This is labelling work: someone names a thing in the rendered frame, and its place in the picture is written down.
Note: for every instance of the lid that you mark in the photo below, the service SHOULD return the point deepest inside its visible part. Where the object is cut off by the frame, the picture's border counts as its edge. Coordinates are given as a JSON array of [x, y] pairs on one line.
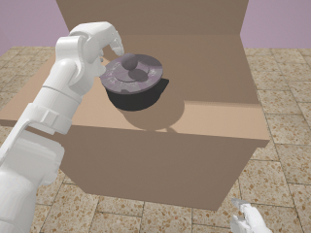
[[121, 81]]

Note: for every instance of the pot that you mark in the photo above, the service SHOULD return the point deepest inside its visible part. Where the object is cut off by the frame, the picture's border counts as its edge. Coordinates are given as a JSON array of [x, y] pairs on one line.
[[138, 101]]

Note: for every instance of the robot left hand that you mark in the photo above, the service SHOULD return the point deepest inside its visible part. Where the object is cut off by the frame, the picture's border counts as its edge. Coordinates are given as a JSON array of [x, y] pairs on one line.
[[105, 34]]

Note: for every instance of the table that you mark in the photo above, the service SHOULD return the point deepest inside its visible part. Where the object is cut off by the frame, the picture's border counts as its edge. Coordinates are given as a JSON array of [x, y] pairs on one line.
[[189, 148]]

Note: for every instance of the left robot upper arm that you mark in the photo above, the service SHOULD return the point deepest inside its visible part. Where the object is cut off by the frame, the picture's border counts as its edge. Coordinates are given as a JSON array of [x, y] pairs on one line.
[[32, 161]]

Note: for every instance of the knob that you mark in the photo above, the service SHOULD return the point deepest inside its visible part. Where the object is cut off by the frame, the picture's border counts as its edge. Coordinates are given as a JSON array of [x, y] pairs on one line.
[[129, 61]]

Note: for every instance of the robot left forearm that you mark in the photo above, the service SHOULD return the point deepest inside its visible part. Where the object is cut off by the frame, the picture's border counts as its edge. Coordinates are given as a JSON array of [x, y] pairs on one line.
[[61, 94]]

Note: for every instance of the robot right hand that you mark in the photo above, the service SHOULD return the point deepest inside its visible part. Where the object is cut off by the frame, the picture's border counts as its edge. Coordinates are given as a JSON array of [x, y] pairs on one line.
[[252, 217]]

